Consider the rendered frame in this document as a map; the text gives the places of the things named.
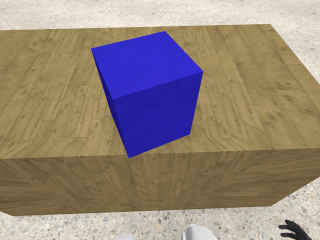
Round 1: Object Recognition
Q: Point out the robot right thigh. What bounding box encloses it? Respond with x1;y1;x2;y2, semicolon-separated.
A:
181;225;218;240

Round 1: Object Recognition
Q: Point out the right robot hand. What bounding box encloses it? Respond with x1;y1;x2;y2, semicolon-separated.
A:
278;219;312;240

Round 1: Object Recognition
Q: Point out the carton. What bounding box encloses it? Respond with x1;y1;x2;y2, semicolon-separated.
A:
91;31;204;158

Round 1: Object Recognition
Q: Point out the pedestal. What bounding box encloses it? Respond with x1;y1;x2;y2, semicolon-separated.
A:
0;24;320;216

